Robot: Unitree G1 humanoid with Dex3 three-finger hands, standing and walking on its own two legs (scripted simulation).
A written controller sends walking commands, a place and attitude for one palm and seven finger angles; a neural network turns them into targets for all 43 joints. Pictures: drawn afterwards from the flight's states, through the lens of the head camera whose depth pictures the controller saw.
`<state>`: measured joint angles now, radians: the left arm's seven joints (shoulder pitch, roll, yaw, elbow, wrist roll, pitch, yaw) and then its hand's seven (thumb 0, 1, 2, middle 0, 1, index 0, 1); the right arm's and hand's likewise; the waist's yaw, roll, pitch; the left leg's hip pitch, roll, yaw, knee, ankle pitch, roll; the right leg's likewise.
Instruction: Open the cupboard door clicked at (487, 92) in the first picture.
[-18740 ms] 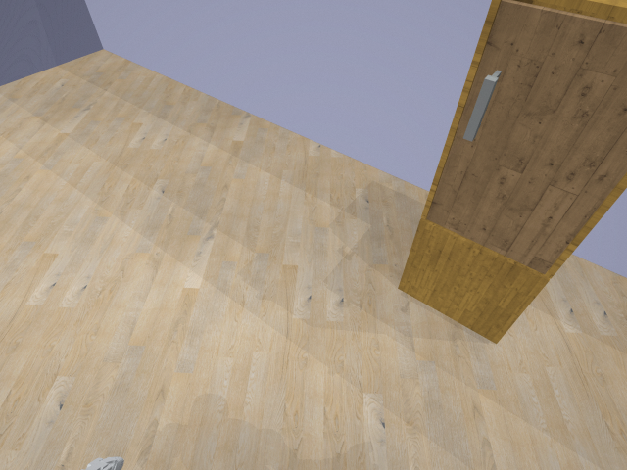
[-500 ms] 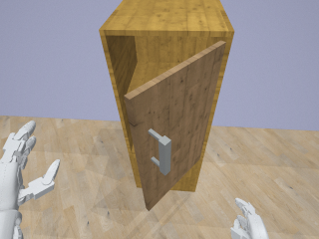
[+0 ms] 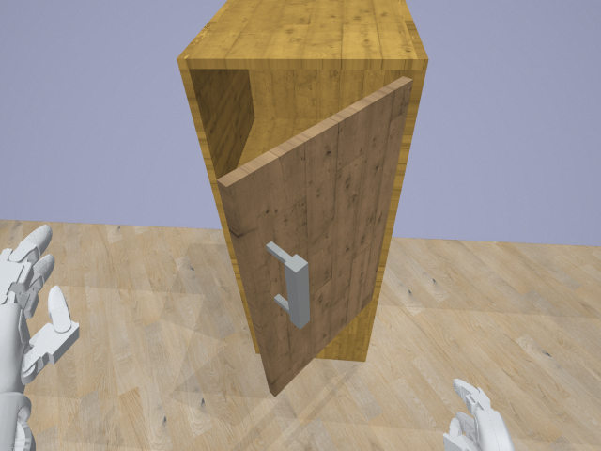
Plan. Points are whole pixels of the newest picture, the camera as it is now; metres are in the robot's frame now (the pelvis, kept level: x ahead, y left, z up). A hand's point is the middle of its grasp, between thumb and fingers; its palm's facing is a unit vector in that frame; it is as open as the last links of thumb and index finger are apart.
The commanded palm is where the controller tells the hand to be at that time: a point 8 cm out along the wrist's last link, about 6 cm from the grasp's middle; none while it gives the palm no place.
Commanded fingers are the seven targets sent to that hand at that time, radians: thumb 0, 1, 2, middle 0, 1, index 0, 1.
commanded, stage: step back with the hand held close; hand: left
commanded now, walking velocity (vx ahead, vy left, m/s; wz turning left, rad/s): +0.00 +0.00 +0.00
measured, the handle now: (287, 285) +0.33 +0.06 +0.05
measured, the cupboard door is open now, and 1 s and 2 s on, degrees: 50 50 50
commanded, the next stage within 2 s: stop stepping back and stand still in 1.08 s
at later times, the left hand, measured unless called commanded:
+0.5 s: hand (37, 351) +0.16 +0.28 +0.15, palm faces +0.32 -0.81 -0.50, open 7.4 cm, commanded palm +0.10 +0.32 +0.17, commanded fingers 0.00 0.90 0.90 -0.20 -0.30 -0.20 -0.30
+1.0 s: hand out of the picture +0.04 +0.33 +0.16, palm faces +0.51 -0.75 -0.42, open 7.4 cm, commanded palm -0.04 +0.36 +0.17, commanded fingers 0.00 0.90 0.90 -0.20 -0.30 -0.20 -0.30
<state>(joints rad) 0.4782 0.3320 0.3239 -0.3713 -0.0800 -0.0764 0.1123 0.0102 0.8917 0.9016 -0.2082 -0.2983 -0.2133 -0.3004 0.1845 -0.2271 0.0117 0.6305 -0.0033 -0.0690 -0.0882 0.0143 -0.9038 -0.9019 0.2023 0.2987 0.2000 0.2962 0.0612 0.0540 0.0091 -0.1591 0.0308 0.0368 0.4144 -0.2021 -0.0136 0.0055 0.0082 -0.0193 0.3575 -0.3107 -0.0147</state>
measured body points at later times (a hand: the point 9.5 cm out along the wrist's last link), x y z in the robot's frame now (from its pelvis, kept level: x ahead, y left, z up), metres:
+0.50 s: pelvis -0.05 +0.03 +0.00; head -0.03 +0.03 +0.45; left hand +0.14 +0.32 +0.18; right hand +0.13 -0.22 -0.08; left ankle +0.02 +0.13 -0.74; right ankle -0.07 -0.11 -0.74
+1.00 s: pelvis -0.16 +0.05 -0.02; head -0.14 +0.07 +0.43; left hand +0.01 +0.37 +0.18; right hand +0.02 -0.17 -0.10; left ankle -0.03 +0.13 -0.74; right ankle -0.16 -0.09 -0.69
